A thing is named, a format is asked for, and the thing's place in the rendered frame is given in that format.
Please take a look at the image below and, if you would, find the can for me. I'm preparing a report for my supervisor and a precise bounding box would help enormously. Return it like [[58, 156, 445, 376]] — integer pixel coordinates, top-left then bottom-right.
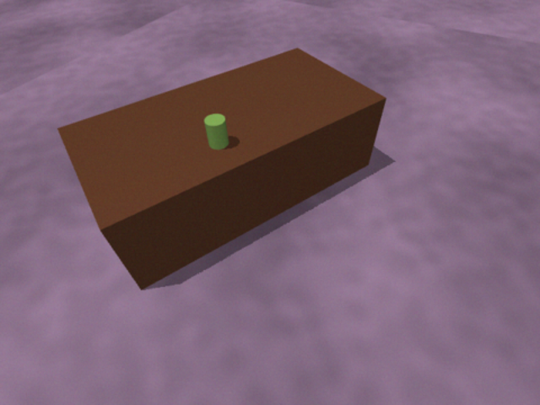
[[204, 114, 229, 149]]

